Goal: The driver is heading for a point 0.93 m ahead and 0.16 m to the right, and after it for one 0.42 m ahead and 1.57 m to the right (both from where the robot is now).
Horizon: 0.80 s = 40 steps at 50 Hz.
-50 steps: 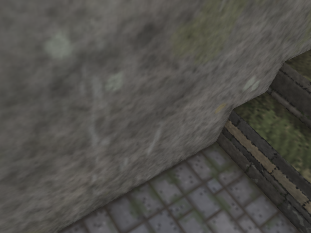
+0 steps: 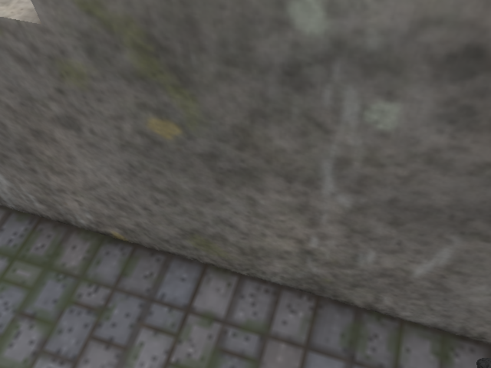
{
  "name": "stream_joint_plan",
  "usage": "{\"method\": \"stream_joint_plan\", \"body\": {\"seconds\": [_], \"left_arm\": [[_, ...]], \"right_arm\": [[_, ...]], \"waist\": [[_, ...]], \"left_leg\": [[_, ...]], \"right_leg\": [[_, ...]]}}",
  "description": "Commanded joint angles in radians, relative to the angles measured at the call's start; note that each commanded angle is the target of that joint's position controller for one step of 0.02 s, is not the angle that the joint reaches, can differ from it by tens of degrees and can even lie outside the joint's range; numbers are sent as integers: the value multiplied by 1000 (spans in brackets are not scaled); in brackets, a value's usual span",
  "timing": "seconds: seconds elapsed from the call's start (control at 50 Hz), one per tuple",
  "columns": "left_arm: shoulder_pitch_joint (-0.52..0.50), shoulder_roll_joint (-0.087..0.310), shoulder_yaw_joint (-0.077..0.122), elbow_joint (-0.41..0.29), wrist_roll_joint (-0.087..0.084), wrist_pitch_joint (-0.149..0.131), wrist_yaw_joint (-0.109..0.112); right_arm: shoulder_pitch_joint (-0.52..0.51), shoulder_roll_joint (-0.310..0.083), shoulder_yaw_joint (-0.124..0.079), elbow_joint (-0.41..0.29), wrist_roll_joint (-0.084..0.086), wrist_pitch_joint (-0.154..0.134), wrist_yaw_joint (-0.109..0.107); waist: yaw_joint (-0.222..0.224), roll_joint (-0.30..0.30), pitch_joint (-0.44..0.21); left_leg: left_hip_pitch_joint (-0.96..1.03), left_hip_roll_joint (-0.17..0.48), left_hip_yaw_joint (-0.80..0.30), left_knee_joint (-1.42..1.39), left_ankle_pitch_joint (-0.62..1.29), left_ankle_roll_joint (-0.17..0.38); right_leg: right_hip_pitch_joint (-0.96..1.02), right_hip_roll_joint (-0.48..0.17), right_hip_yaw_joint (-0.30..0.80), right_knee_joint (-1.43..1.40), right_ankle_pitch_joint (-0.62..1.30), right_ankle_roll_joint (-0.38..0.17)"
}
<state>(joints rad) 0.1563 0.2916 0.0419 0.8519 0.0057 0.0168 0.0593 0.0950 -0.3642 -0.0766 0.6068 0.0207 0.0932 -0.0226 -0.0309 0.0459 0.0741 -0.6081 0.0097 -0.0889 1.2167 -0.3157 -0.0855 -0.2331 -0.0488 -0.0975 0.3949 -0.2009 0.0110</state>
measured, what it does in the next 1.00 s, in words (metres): steps to the left, turning right: left foot, then right foot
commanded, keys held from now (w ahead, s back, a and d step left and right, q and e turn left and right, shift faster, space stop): w+q+shift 0.12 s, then w+e+shift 0.88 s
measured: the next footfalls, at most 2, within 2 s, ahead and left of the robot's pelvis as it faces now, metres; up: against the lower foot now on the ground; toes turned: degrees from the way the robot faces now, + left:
left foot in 0.36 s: +0.05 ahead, +0.34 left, +0.00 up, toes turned +5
right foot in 0.70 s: +0.14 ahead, +0.23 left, +0.00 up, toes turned -12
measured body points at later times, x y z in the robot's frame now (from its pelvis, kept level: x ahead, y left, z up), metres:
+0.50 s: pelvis +0.05 +0.21 -0.01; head +0.10 +0.24 +0.44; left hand +0.08 +0.54 -0.13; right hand +0.15 -0.04 -0.13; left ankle +0.01 +0.34 -0.74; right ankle +0.02 +0.07 -0.67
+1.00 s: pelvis +0.14 +0.37 -0.01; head +0.19 +0.34 +0.44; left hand +0.39 +0.62 -0.10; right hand +0.27 +0.04 -0.08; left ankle +0.23 +0.51 -0.74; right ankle +0.11 +0.24 -0.74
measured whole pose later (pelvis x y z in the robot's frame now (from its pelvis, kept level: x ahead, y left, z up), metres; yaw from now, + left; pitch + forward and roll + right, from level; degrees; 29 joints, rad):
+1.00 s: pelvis +0.14 +0.37 -0.01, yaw -24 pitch +2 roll +1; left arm 0.13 0.38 0.08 0.73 -0.05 0.08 0.03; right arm -0.07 -0.30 -0.05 0.65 0.01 0.01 0.02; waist 0.05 0.01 0.08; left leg -0.32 -0.01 -0.13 0.50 -0.22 -0.06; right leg -0.34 0.06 0.21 0.56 -0.26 0.01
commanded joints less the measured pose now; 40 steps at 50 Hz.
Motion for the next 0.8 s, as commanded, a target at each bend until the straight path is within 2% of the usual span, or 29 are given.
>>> {"method": "stream_joint_plan", "body": {"seconds": [0.02, 0.06, 0.1, 0.12, 0.14, 0.16, 0.2, 0.26, 0.3, 0.32, 0.34, 0.36, 0.38, 0.4, 0.42, 0.44, 0.46, 0.5, 0.54, 0.58, 0.62, 0.66, 0.68, 0.7, 0.72, 0.74, 0.76, 0.78, 0.8], "left_arm": [[266, 236, 57, 55, -19, 3, 58], [236, 256, 62, 57, -19, -7, 72], [183, 235, 57, 40, -25, -17, 81], [277, 58, 12, 38, 81, -132, -9], [170, 239, 66, 59, -15, -56, 34], [216, 256, 73, 61, -32, -37, 52], [286, 301, 88, 84, -32, -29, 68], [192, 348, 118, 47, -47, -33, 63], [149, 337, 127, 18, -49, -24, 59], [123, 311, 119, 1, -45, -21, 57], [130, 241, 94, -9, -34, -15, 54], [135, 184, 73, -37, -17, -3, 49], [170, 99, 48, -122, 30, 14, 42], [218, 119, 48, -127, -5, 13, 50], [223, 176, 58, -113, -21, 8, 55], [198, 192, 64, -103, -15, 6, 61], [186, 185, 62, -87, 0, 10, 72], [213, 175, 64, -70, 7, 30, 70], [153, 150, 50, -108, -9, 32, 60], [111, 110, 22, -142, -12, 24, 36], [91, 96, 9, -164, -9, 23, 8], [227, 139, 23, -132, -6, 24, -14], [372, 164, 35, -71, 1, 23, -34], [436, 198, 50, -40, 7, 16, -46], [333, 341, 70, -69, 6, 8, -45], [166, 343, 81, -133, -23, 1, -58], [9, 319, 80, -178, -39, -7, -60], [-87, 288, 76, -198, -58, -2, -52], [-134, 259, 69, -200, -73, 8, -41]], "right_arm": [[-20, -26, -1, -92, -23, -12, 61], [15, -52, -13, -90, -15, -15, 78], [-15, -38, -3, -111, -20, -27, 80], [150, 61, 44, 24, -108, -25, 135], [27, -53, -9, -99, -25, -23, 102], [-46, -9, 16, -124, -23, -20, 95], [-82, 54, 43, -148, -47, -19, 96], [46, 44, 40, -86, -54, -30, 107], [156, 47, 41, -30, -55, -36, 112], [240, 34, 33, 16, -53, -38, 112], [336, 6, 18, 80, -44, -41, 108], [365, -52, 4, 116, -39, -33, 107], [313, -198, -3, 96, -68, -45, 97], [262, -222, -17, 67, -97, -76, 101], [203, -148, -2, 71, -77, -95, 93], [172, -85, 10, 95, -47, -98, 75], [130, -46, 17, 107, -32, -94, 57], [59, 17, 30, 104, -39, -101, 32], [25, 15, 26, 104, -36, -110, 10], [-4, -12, 16, 98, -32, -105, -1], [-19, -28, 11, 86, -21, -94, -14], [-71, -81, -6, 51, -20, -84, -26], [-140, -73, -2, 8, -21, -77, -27], [-186, -66, 3, -27, -11, -76, -35], [-65, 0, 26, -55, -66, -88, -32], [-69, -19, 25, -97, -28, -122, -21], [-97, -109, 11, -112, 12, -129, -12], [-97, -121, 4, -99, 8, -121, -15], [-85, -84, 12, -67, -13, -102, -23]], "waist": [[69, -57, -166], [43, -124, -133], [36, -221, -87], [111, -313, -89], [10, -215, -43], [48, -230, -32], [48, -294, 9], [-38, -365, 22], [-93, -390, 5], [-138, -361, -7], [-175, -259, -42], [-188, 9, -43], [-88, 415, -74], [-73, 538, -161], [-38, 445, -109], [-18, 349, -60], [6, 289, -48], [54, 186, -53], [78, 88, -41], [103, 56, -43], [111, 17, -70], [171, -8, -170], [228, -35, -224], [279, -213, -179], [124, -506, -213], [71, -516, -386], [33, -329, -296], [2, -156, -198], [-18, -21, -128]], "left_leg": [[-281, 48, -139, 63, -10, 17], [-358, 69, -147, 98, -10, 37], [-299, 91, -75, -4, 31, 40], [-183, 59, -139, 182, 122, -43], [-234, 86, -68, -26, 47, 28], [-201, 73, -53, -124, 17, 42], [-121, 70, -41, -255, -25, 64], [186, 41, 25, -451, -26, 91], [418, 23, 78, -515, -6, 124], [502, 13, 93, -585, -7, 153], [575, -11, 108, -690, -43, 190], [642, 45, 32, -800, 115, 213], [688, 182, -98, -859, 298, 257], [557, 239, -269, -1017, 91, 361], [527, 240, -248, -1051, -74, 350], [510, 221, -167, -1041, -136, 304], [497, 200, -97, -1019, -79, 275], [480, 185, 36, -973, 298, 279], [449, 199, 106, -965, 452, 290], [446, 211, 132, -966, 511, 284], [458, 221, 162, -912, 797, 263], [484, 210, 191, -761, 1185, 212], [472, 154, 222, -617, 1237, 171], [259, 67, 190, -323, 638, 124], [-81, -112, 106, -34, -328, 30], [-33, -127, -160, 210, -471, -55], [-82, -79, -202, 229, -407, -53], [-92, -51, -157, 133, -308, -42], [-50, -40, -95, -15, -221, -29]], "right_leg": [[409, -456, 384, -122, 85, -160], [423, -456, 334, -138, -22, -114], [329, -391, 211, -143, -38, -82], [200, -423, 111, -230, 65, -193], [259, -363, 153, -175, -7, -92], [237, -370, 145, -197, -17, -98], [196, -398, 131, -251, -74, -83], [11, -334, 10, -291, -74, -23], [-86, -306, -34, -279, -33, 1], [-97, -280, -44, -218, -17, 15], [-75, -222, -54, -50, 14, 26], [-176, -120, -77, 268, -190, 51], [-448, 40, -55, 591, -532, 43], [-448, 49, 76, 737, -517, 4], [-465, 15, 103, 777, -440, -20], [-484, -16, 101, 777, -360, -30], [-459, -29, 104, 773, -303, -28], [-366, -7, 113, 787, -235, -18], [-334, -16, 108, 722, -199, -11], [-276, -58, 113, 570, -156, -31], [-192, -49, 81, 462, -178, -58], [-26, -14, 46, 363, -159, -108], [106, 15, 30, 213, -28, -141], [273, 5, 147, -3, 184, -195], [458, -253, 563, 90, 761, -342], [388, -357, 781, -10, 765, -551], [302, -351, 735, -50, 684, -515], [235, -290, 629, -62, 606, -433], [144, -230, 543, -65, 546, -351]]}}
Velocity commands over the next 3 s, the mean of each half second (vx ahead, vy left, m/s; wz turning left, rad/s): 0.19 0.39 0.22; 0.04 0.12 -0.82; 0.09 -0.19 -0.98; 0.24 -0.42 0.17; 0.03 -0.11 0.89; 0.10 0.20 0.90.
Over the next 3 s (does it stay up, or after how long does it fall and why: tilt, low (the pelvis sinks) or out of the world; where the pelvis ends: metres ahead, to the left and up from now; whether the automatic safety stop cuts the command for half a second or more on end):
stays up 0.04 0.03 -0.01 its command is cut before an obstacle from the start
